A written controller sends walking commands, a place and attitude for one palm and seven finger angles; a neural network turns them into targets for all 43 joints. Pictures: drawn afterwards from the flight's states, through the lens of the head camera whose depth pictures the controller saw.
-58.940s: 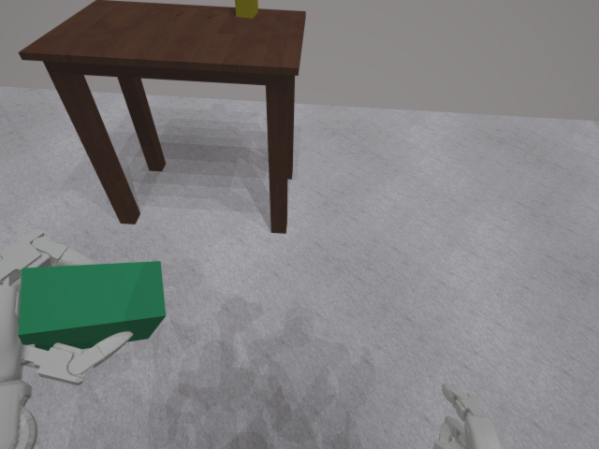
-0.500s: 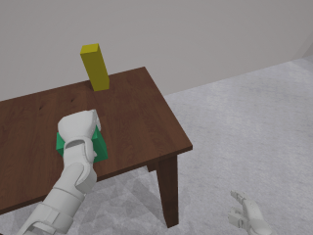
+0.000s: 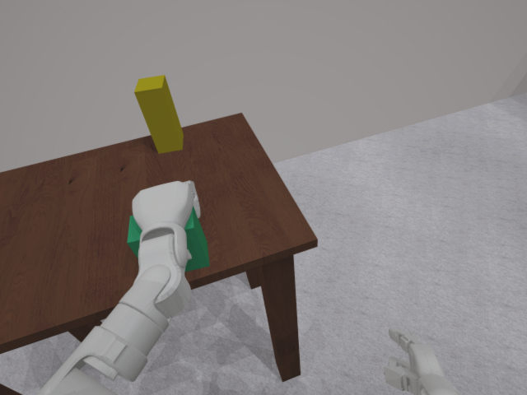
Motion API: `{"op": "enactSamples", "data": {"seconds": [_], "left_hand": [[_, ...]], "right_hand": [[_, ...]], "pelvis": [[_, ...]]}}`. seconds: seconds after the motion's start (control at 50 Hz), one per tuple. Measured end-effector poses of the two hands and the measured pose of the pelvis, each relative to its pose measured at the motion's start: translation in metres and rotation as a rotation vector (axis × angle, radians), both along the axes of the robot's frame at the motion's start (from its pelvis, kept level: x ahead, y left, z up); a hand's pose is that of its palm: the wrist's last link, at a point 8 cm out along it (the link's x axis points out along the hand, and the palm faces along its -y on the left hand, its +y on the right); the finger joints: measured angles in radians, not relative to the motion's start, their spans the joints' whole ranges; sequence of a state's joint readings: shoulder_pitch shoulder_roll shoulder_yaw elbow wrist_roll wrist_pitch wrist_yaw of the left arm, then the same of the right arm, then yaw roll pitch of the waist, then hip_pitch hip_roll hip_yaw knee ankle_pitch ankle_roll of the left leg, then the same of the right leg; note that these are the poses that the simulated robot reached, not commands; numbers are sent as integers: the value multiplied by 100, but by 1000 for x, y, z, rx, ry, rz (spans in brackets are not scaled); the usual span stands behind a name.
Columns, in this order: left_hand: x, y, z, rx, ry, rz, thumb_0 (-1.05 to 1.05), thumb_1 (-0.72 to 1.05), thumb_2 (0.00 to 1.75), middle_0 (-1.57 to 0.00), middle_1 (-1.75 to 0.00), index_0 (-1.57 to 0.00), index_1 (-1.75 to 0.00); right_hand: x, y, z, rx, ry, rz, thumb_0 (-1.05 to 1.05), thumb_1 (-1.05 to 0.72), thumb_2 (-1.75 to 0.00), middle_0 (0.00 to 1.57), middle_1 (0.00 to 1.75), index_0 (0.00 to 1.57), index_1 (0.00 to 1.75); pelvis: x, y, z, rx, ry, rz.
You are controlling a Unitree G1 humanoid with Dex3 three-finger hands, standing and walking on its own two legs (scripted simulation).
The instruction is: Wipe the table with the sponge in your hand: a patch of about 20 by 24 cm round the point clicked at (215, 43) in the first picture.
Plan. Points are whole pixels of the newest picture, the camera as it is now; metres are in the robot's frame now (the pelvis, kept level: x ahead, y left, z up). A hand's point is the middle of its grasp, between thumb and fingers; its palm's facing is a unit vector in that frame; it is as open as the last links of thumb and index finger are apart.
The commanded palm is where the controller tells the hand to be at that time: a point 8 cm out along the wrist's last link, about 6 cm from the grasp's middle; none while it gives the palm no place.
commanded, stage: slide across to the third lane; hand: left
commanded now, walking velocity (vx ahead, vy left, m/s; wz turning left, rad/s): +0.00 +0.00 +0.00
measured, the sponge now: (174, 248) +0.33 +0.20 +0.06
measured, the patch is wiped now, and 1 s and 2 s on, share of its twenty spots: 0.95 0.95 0.95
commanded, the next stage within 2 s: wipe forward along the third lane in 0.18 s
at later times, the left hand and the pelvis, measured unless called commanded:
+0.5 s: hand (192, 214) +0.37 +0.17 +0.10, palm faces +0.02 -0.04 -1.00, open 9.6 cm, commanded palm +0.35 +0.17 +0.14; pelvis +0.00 -0.01 +0.00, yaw +0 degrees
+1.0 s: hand (193, 196) +0.42 +0.18 +0.10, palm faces -0.03 -0.01 -1.00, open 9.6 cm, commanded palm +0.40 +0.19 +0.13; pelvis +0.00 -0.01 +0.00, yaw +0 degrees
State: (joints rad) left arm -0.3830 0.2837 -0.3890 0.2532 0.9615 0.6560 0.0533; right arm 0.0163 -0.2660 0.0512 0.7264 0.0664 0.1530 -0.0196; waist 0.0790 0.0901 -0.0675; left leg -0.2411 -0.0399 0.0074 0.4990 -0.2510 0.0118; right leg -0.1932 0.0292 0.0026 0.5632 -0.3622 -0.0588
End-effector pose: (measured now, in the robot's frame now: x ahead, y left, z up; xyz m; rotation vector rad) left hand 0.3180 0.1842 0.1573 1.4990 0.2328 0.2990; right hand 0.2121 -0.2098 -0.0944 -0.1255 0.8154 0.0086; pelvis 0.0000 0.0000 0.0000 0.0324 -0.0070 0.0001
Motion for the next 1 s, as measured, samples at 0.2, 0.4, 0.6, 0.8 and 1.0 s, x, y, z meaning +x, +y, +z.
{"op": "enactSamples", "data": {"seconds": [0.2,0.4,0.6,0.8,1.0], "left_hand": [[9,-9,-1,2,24,23,1,-48,106,-79,-140,-80,-140],[19,-22,-2,5,28,-1,0,-49,106,-80,-140,-80,-139],[44,-18,0,21,54,29,0,-50,106,-81,-139,-82,-138],[65,-12,-2,29,69,22,0,-51,107,-82,-138,-82,-138],[81,-8,-3,39,82,22,0,-51,107,-82,-138,-83,-138]], "right_hand": [[-5,-8,2,-1,2,-11,1,-91,-89,20,30,20,30],[-12,-19,-1,-23,30,-33,1,-91,-89,20,30,20,30],[-34,-27,-9,-50,86,-77,1,-91,-89,20,30,20,30],[-70,-42,-23,-82,185,-137,1,-91,-89,20,30,20,30],[-99,-50,-30,-92,250,-184,1,-91,-89,20,30,20,30]], "pelvis": [[-2,-6,0,1,0,-1],[-3,-7,0,2,7,2],[-5,-10,0,0,36,-1],[-4,-9,0,-4,67,-4],[-4,-7,-1,-8,87,-5]]}}
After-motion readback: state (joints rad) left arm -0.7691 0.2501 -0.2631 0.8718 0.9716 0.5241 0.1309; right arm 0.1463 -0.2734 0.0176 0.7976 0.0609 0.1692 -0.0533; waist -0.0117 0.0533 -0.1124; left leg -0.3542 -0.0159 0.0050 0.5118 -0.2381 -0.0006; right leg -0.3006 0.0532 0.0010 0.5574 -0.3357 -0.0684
